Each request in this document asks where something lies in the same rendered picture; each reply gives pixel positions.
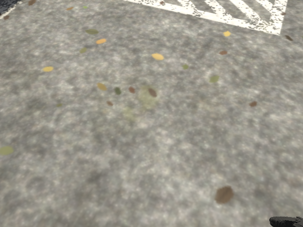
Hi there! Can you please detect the robot right hand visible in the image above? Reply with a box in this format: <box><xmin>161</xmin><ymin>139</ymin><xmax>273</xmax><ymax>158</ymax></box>
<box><xmin>269</xmin><ymin>217</ymin><xmax>303</xmax><ymax>227</ymax></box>

